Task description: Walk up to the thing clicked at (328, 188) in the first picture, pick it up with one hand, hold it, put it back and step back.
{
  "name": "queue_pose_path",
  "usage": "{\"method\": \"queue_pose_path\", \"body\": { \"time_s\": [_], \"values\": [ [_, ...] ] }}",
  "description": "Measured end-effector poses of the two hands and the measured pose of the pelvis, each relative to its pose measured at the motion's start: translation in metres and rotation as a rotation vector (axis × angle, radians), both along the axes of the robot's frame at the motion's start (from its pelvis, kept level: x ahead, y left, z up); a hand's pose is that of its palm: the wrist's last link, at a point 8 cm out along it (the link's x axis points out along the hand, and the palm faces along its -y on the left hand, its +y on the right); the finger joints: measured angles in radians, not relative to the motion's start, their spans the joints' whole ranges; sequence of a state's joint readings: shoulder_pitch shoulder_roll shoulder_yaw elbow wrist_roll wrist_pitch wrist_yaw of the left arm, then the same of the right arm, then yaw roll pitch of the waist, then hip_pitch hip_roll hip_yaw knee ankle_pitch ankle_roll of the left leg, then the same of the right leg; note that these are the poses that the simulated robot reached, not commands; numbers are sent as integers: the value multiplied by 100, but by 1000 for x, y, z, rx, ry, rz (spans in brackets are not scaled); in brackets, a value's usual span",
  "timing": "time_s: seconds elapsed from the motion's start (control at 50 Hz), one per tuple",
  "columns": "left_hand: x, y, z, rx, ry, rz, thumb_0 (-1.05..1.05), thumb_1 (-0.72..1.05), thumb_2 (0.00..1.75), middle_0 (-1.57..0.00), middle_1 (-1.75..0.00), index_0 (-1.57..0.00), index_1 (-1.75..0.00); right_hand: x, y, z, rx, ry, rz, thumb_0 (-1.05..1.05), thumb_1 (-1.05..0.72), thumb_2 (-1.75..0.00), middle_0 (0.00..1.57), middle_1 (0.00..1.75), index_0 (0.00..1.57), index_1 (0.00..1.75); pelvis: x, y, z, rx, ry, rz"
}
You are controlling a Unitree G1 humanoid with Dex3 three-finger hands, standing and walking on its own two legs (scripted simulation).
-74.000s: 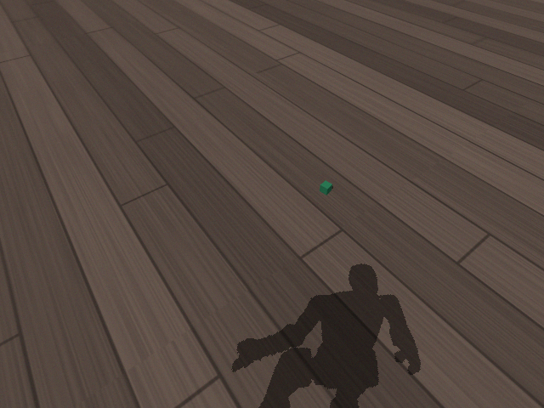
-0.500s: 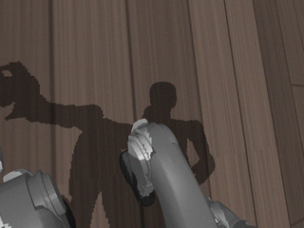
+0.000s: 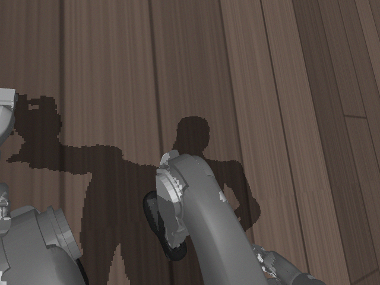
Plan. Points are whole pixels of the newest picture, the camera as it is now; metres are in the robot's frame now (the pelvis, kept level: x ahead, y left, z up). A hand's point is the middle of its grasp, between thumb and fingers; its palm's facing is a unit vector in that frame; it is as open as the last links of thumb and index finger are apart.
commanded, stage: rest palm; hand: left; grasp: from above
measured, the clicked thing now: out of the picture +0.49 +0.25 -0.29
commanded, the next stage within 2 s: close in 0.28 s
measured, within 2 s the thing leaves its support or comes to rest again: neither
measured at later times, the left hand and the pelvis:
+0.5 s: hand out of the picture +0.47 +0.24 -0.26, palm faces -0.51 -0.08 -0.86, open 13.9 cm; pelvis +0.01 +0.00 +0.00, yaw +1 degrees
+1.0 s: hand out of the picture +0.49 +0.25 -0.27, palm faces -0.49 -0.09 -0.87, open 13.9 cm; pelvis +0.00 +0.00 +0.00, yaw +0 degrees
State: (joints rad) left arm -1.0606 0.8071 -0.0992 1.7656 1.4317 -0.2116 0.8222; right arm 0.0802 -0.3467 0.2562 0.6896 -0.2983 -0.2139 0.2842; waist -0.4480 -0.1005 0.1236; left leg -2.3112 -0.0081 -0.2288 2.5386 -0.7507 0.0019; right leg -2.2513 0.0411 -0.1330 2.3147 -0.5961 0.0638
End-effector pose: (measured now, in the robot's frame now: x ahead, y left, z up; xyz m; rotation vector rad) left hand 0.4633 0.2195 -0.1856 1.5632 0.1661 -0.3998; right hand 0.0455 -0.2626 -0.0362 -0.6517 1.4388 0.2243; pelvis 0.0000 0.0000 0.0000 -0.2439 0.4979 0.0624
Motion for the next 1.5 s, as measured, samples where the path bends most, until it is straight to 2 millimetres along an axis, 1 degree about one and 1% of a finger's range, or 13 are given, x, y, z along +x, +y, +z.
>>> {"method": "queue_pose_path", "body": {
  "time_s": [0.12,0.22,0.3,0.36,0.46,0.56,0.66,0.8,0.92,1.04,1.16,1.36,1.5],
  "values": [
    [18,6,0,7,-3,202,0,-49,99,-7,-94,-7,-94,-7,3,1,39,1,-30,0,-91,-91,20,30,20,30,0,0,0,6,29,-2],
    [29,20,-13,-12,105,319,0,-50,100,-7,-94,-6,-95,-17,3,-1,29,25,-73,0,-91,-91,20,30,20,30,2,-2,-5,7,33,2],
    [22,28,-28,-8,200,281,0,-50,100,-7,-95,-6,-96,-23,7,-4,34,69,-90,0,-92,-91,20,30,20,30,5,-3,-5,6,32,4],
    [17,31,-32,-13,220,228,0,-50,99,-6,-95,-7,-96,-24,11,-6,48,102,-77,0,-92,-91,20,30,20,30,6,-3,-3,5,23,9],
    [14,29,-25,-59,199,141,0,-48,98,-6,-96,-8,-96,-17,13,-8,56,110,-24,0,-92,-91,20,30,20,30,6,-5,-2,0,3,14],
    [11,15,-16,-87,140,57,0,-44,98,-9,-96,-11,-96,-4,11,-5,31,49,16,0,-91,-90,20,30,20,30,4,-4,-2,-7,-18,6],
    [7,2,-9,-44,67,-3,0,-41,97,-10,-96,-12,-95,3,9,0,14,2,37,0,-91,-90,20,30,20,30,0,-2,1,-11,-17,-1],
    [17,1,-6,11,6,120,0,-41,98,-10,-95,-11,-94,-6,6,8,20,-3,9,0,-90,-90,20,30,20,30,-3,-1,4,-3,8,-6],
    [31,18,-16,-9,82,293,0,-44,99,-10,-94,-10,-94,-22,4,13,5,35,-52,0,-90,-90,20,30,20,30,-1,-1,1,-2,26,-3],
    [28,30,-30,-4,190,257,0,-44,98,-10,-95,-10,-95,-33,10,10,8,105,-82,0,-91,-90,20,30,20,30,4,-2,1,-5,29,2],
    [23,26,-27,-48,200,157,0,-40,96,-12,-95,-13,-95,-26,14,6,23,120,-44,0,-91,-90,20,30,20,30,6,-4,3,-11,14,8],
    [13,2,-16,-47,97,12,0,-25,92,-19,-95,-22,-93,-2,13,5,14,12,44,0,-90,-90,20,30,20,30,-1,-3,3,-14,-20,0],
    [19,0,-12,6,16,105,0,-23,86,-21,-91,-24,-89,-5,10,9,27,7,27,0,-90,-90,20,30,20,30,-4,-2,8,-7,10,-7]
  ]
}}
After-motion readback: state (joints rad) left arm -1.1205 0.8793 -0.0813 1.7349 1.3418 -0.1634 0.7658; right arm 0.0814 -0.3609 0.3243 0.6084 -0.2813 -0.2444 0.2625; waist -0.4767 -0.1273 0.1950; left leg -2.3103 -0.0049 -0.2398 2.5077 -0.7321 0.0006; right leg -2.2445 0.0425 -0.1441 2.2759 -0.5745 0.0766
